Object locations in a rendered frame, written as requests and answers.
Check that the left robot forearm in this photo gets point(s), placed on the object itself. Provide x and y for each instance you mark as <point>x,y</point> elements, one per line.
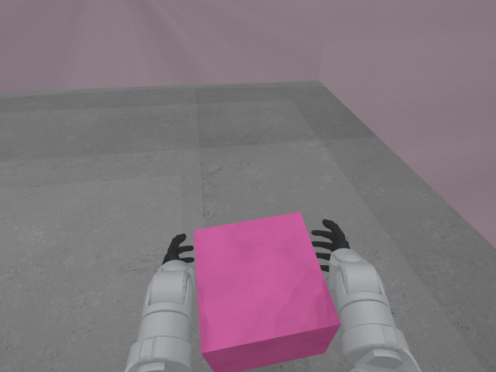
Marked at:
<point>163,343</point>

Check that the robot right hand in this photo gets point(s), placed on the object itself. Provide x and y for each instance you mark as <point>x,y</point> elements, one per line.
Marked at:
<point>336,236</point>

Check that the right robot forearm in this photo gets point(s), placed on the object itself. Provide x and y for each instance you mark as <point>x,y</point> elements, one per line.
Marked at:
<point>369,332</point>

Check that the carton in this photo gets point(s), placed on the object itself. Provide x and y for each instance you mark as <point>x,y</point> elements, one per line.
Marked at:
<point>262,296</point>

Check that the robot left hand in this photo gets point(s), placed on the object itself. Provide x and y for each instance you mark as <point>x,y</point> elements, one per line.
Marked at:
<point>174,249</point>

